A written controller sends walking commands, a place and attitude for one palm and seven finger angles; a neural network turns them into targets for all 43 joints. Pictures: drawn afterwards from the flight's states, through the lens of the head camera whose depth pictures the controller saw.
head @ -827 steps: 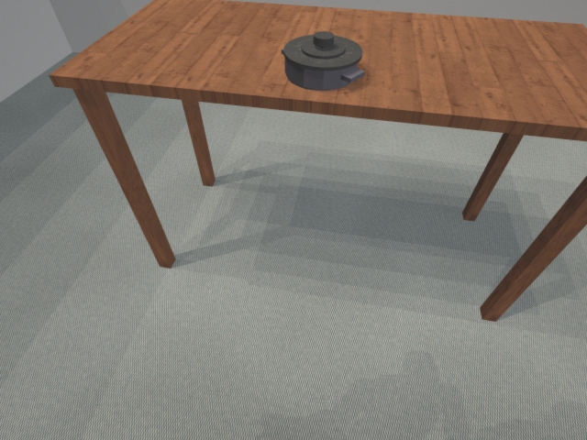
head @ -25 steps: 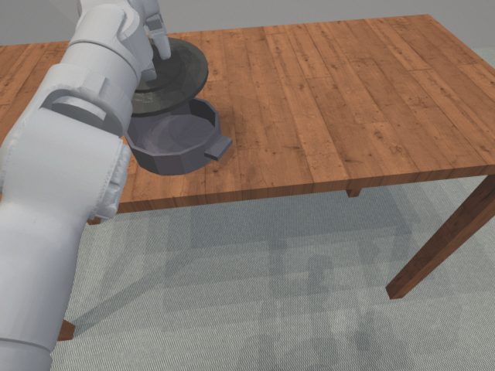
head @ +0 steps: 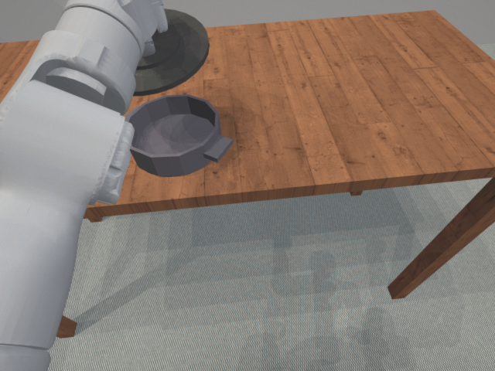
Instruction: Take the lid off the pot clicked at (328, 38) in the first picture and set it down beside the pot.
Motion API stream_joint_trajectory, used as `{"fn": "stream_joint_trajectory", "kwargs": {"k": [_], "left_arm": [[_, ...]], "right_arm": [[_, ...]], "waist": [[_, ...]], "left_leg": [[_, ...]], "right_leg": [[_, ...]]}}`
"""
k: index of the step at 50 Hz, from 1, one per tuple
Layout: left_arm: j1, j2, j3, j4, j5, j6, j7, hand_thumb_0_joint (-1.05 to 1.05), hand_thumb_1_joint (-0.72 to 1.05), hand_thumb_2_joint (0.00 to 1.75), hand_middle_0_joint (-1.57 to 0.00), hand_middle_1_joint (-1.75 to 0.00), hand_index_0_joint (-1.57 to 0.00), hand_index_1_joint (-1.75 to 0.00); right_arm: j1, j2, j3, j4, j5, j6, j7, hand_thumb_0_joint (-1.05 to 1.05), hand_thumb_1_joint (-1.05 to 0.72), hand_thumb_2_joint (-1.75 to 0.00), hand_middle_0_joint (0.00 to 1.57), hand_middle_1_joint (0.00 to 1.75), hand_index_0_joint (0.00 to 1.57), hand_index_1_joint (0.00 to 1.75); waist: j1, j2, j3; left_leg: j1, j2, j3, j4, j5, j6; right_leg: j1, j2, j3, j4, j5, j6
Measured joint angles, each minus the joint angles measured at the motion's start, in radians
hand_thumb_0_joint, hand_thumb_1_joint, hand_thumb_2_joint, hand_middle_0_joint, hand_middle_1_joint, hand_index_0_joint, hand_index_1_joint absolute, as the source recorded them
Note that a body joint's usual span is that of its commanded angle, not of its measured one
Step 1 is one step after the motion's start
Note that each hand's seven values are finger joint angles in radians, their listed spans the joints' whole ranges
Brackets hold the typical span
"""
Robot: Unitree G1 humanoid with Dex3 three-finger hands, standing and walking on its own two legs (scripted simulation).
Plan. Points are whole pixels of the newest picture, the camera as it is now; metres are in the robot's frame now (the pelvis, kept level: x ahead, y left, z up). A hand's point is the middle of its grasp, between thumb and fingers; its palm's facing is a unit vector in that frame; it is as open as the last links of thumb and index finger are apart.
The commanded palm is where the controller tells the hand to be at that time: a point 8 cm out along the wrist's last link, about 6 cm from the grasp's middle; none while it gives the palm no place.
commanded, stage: lift the lid straight up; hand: left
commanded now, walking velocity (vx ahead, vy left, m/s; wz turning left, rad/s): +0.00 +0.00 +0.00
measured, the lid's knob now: (139, 30) +0.53 +0.10 +0.28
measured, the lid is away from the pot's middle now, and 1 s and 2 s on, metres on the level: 0.01 0.10 0.23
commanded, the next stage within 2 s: move the lid sideways beside the pot in 0.08 s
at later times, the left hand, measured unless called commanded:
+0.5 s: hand (113, 32) +0.51 +0.13 +0.29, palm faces -0.22 -0.10 -0.97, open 7.3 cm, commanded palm +0.49 +0.13 +0.37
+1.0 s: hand (66, 39) +0.49 +0.18 +0.30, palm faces -0.21 -0.09 -0.97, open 7.3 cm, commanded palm +0.49 +0.19 +0.37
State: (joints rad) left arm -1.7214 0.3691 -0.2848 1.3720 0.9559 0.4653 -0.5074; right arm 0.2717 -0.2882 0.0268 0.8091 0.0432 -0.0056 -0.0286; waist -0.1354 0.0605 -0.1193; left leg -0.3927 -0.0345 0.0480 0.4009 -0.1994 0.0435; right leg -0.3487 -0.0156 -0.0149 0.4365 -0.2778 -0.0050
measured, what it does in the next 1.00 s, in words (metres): stands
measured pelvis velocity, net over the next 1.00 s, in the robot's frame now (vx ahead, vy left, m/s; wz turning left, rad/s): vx -0.01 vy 0.00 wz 0.02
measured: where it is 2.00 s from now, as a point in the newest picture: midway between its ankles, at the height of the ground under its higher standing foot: outside the picture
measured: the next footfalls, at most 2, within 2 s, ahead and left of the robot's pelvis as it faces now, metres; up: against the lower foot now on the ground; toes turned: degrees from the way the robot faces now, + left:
none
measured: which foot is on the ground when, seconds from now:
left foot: down 0.00-1.00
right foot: down 0.00-1.00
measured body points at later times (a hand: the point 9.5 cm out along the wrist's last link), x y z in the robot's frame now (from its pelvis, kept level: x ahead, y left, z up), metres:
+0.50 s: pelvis +0.00 -0.01 +0.00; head +0.04 -0.03 +0.45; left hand +0.51 +0.13 +0.35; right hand +0.06 -0.28 -0.14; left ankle -0.01 +0.10 -0.74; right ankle -0.05 -0.12 -0.74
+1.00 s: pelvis -0.01 +0.00 +0.00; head +0.03 -0.01 +0.45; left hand +0.49 +0.19 +0.35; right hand +0.06 -0.27 -0.14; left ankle -0.01 +0.10 -0.74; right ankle -0.05 -0.12 -0.74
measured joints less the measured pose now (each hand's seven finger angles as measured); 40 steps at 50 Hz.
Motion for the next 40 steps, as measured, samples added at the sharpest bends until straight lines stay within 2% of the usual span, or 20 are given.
{"fn": "stream_joint_trajectory", "kwargs": {"k": [10,15,18,23,28,34,40], "left_arm": [[0.024,0.005,0.006,-0.031,0.001,0.002,-0.004,0.02,0.25,0.69,-0.63,-1.02,-0.70,-1.00],[0.067,0.036,0.034,-0.081,0.041,-0.049,-0.007,0.02,0.25,0.69,-0.63,-1.02,-0.70,-1.00],[0.076,0.062,0.040,-0.074,0.052,-0.050,-0.012,0.02,0.25,0.69,-0.63,-1.02,-0.70,-1.00],[0.116,0.100,0.016,-0.129,0.050,-0.063,-0.026,0.02,0.25,0.69,-0.63,-1.02,-0.70,-1.00],[0.146,0.113,-0.014,-0.189,0.041,-0.090,-0.039,0.02,0.25,0.69,-0.63,-1.02,-0.70,-1.00],[0.141,0.132,-0.001,-0.175,0.025,-0.101,-0.058,0.02,0.25,0.69,-0.63,-1.02,-0.70,-1.00],[0.139,0.162,0.001,-0.176,0.042,-0.112,-0.053,0.02,0.25,0.69,-0.63,-1.01,-0.70,-1.00]], "right_arm": [[-0.005,-0.007,-0.003,-0.006,-0.001,0.004,-0.002,0.01,-0.90,-0.90,0.20,0.30,0.20,0.30],[-0.010,-0.005,-0.001,-0.018,-0.006,0.033,-0.006,0.01,-0.90,-0.90,0.20,0.30,0.20,0.30],[-0.018,-0.002,0.001,-0.025,-0.003,0.057,-0.008,0.01,-0.90,-0.90,0.20,0.30,0.20,0.30],[-0.013,-0.004,-0.009,-0.041,0.001,0.070,-0.004,0.01,-0.90,-0.90,0.20,0.30,0.20,0.30],[-0.013,-0.004,-0.018,-0.042,0.005,0.069,0.001,0.01,-0.90,-0.90,0.20,0.30,0.20,0.30],[-0.037,0.002,-0.009,-0.044,0.012,0.075,-0.003,0.01,-0.90,-0.90,0.20,0.30,0.20,0.30],[-0.041,0.003,-0.007,-0.056,0.015,0.081,-0.001,0.01,-0.90,-0.90,0.20,0.30,0.20,0.30]], "waist": [[0.000,0.001,0.000],[-0.003,0.000,-0.006],[-0.008,-0.005,-0.005],[0.003,-0.008,0.002],[0.021,-0.007,0.008],[0.018,-0.011,0.011],[0.015,-0.013,0.008]], "left_leg": [[-0.001,0.004,-0.004,-0.004,0.000,-0.006],[0.003,0.009,0.001,0.004,-0.008,-0.008],[0.005,0.012,0.004,0.008,-0.013,-0.010],[0.004,0.013,0.000,0.013,-0.013,-0.011],[0.003,0.009,-0.011,0.021,-0.014,-0.011],[0.004,0.006,-0.016,0.029,-0.015,-0.008],[-0.005,0.005,-0.015,0.036,-0.014,-0.006]], "right_leg": [[-0.002,0.004,-0.003,-0.001,-0.002,-0.006],[0.001,0.009,0.003,0.003,-0.007,-0.008],[0.002,0.012,0.006,0.008,-0.010,-0.010],[0.004,0.014,0.003,0.008,-0.010,-0.011],[0.009,0.010,-0.008,0.011,-0.012,-0.010],[0.014,0.008,-0.013,0.015,-0.013,-0.008],[0.007,0.006,-0.012,0.019,-0.010,-0.005]]}}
